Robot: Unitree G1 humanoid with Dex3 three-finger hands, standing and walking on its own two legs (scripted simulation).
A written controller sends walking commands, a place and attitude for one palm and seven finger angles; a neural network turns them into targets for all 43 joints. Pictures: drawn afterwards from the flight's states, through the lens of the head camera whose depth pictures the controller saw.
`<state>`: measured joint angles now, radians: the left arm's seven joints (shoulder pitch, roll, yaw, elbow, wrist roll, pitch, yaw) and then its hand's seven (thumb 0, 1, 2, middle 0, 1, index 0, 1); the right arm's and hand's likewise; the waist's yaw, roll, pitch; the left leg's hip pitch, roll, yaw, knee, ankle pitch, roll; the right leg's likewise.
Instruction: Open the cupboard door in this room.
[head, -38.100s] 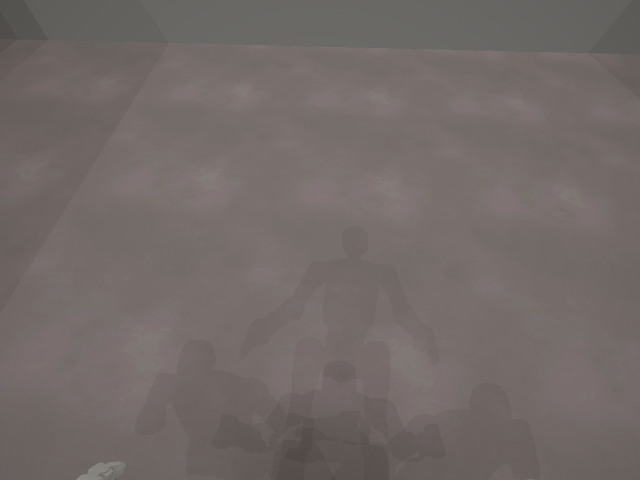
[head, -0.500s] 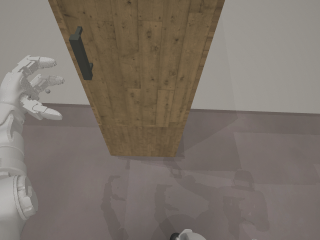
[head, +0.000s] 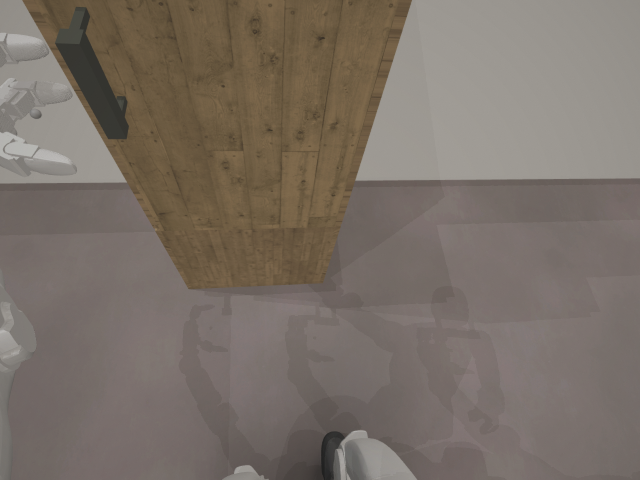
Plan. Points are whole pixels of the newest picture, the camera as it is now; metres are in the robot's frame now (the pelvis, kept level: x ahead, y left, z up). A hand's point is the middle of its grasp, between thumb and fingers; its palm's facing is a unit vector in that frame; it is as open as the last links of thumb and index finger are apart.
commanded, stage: move the hooked fingers beside the handle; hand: left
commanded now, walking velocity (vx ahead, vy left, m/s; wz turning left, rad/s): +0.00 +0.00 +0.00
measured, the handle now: (100, 78) +0.57 +0.22 +0.11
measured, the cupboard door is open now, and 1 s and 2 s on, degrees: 0 0 0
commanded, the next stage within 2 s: slide the fingers in behind the handle in 0.94 s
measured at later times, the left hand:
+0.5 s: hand (30, 110) +0.52 +0.28 +0.11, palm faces -0.02 -1.00 +0.00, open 14.0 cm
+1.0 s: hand (26, 111) +0.52 +0.28 +0.11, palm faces -0.02 -1.00 +0.00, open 14.0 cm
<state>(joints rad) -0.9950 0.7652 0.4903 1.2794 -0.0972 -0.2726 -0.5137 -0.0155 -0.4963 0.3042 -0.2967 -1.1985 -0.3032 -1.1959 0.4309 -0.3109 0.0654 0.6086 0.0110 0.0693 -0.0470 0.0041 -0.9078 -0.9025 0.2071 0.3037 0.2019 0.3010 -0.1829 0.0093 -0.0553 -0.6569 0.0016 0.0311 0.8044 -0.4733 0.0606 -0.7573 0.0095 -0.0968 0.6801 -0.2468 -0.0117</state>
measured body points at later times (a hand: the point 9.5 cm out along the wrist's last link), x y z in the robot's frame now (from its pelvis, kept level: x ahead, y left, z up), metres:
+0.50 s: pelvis +0.02 +0.01 +0.00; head +0.15 +0.04 +0.43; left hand +0.52 +0.33 +0.11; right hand -0.02 -0.26 -0.10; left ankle -0.06 +0.07 -0.70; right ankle +0.04 -0.12 -0.70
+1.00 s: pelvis +0.01 +0.00 +0.00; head +0.15 +0.04 +0.42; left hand +0.51 +0.33 +0.11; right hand +0.00 -0.27 -0.10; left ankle -0.06 +0.07 -0.70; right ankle +0.04 -0.12 -0.70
